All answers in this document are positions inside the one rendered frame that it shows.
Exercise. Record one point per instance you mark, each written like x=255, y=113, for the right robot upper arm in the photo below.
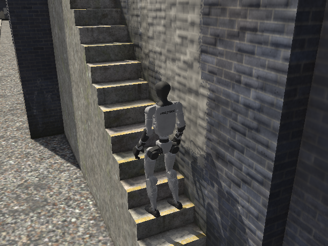
x=179, y=113

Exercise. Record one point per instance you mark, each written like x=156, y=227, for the humanoid robot torso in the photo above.
x=164, y=121

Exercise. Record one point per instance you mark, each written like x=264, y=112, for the left robot upper arm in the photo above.
x=149, y=112

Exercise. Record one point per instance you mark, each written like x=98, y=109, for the left robot forearm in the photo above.
x=143, y=140

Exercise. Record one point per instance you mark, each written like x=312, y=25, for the humanoid robot head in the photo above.
x=162, y=91

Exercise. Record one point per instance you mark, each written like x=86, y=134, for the left robot hand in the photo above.
x=136, y=152

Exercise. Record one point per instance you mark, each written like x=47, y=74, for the right robot forearm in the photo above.
x=179, y=132

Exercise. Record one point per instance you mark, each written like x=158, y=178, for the right robot hand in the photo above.
x=176, y=140

